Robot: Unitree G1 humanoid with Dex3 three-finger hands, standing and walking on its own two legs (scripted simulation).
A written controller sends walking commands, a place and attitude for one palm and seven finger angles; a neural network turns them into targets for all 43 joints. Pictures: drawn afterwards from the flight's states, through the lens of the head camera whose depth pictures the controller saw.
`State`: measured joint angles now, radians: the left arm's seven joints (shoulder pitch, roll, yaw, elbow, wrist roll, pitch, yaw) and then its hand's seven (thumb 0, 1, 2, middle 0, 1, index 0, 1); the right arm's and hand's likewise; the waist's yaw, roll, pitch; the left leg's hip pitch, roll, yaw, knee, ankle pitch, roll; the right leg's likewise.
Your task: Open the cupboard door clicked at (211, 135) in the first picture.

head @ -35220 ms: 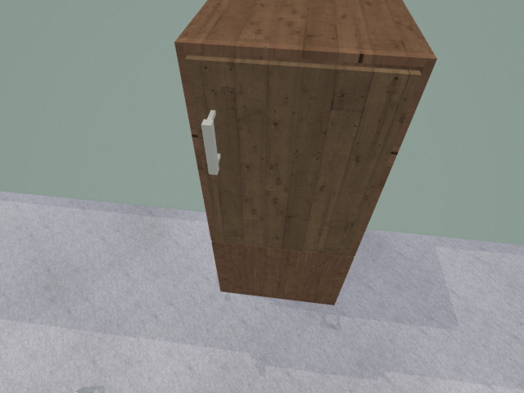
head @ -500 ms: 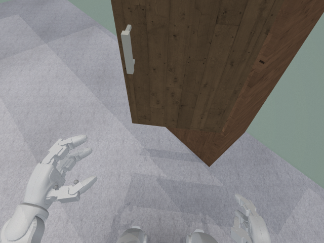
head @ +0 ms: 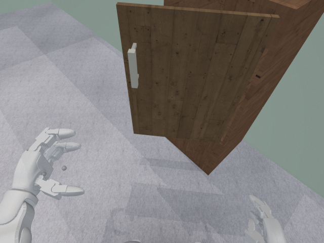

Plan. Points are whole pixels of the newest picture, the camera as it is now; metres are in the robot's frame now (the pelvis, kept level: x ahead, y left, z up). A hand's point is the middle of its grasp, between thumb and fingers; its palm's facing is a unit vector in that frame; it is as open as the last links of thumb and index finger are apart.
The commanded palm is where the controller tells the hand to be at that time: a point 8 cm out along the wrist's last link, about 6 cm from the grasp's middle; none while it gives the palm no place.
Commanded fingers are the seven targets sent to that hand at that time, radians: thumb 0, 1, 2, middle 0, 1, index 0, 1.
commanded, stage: raise the hand with hooked fingers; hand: left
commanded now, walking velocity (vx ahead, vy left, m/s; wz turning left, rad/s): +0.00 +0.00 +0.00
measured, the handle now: (134, 66) +0.61 +0.13 +0.09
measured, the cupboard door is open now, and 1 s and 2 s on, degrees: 41 41 41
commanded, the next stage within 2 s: move the hooked fingers beside the handle in 0.92 s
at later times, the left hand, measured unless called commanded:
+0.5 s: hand (49, 137) +0.30 +0.27 +0.12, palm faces -0.01 -1.00 -0.04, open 14.0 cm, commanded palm +0.27 +0.31 +0.11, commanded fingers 0.00 -0.50 0.30 -0.30 -1.20 -0.30 -1.20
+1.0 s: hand (55, 138) +0.30 +0.26 +0.11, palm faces -0.01 -1.00 -0.03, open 14.0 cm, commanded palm +0.27 +0.30 +0.11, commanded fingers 0.00 -0.50 0.30 -0.30 -1.20 -0.30 -1.20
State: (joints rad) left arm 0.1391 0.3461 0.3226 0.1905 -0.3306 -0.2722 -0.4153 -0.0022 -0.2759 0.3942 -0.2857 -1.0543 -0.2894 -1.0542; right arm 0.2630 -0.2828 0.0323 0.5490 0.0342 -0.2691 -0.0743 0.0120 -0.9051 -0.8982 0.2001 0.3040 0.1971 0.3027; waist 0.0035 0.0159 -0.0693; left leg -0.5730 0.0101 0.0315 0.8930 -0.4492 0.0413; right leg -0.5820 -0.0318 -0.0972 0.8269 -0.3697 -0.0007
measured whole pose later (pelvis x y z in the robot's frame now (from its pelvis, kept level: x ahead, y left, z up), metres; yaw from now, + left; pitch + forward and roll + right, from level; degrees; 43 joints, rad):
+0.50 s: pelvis +0.01 -0.01 +0.02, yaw +0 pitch +6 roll -2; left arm -0.10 0.45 0.44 0.43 -0.36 -0.18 -0.55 -0.01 -0.50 0.30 -0.30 -1.20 -0.30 -1.20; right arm 0.29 -0.29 0.06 0.59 0.04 -0.22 -0.09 0.01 -0.90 -0.90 0.20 0.30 0.20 0.30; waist 0.01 0.03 -0.05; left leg -0.46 0.01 0.03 0.77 -0.40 0.03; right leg -0.48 -0.02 -0.10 0.71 -0.33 -0.01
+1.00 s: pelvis +0.01 -0.01 +0.02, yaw +0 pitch +6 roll -1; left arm -0.09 0.43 0.44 0.44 -0.35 -0.20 -0.55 -0.01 -0.50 0.30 -0.30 -1.20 -0.30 -1.20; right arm 0.28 -0.28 0.06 0.57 0.04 -0.21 -0.09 0.01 -0.90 -0.90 0.20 0.30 0.20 0.30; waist 0.01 0.03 -0.05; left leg -0.45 0.02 0.04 0.75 -0.40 0.02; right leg -0.47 -0.01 -0.09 0.70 -0.32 -0.02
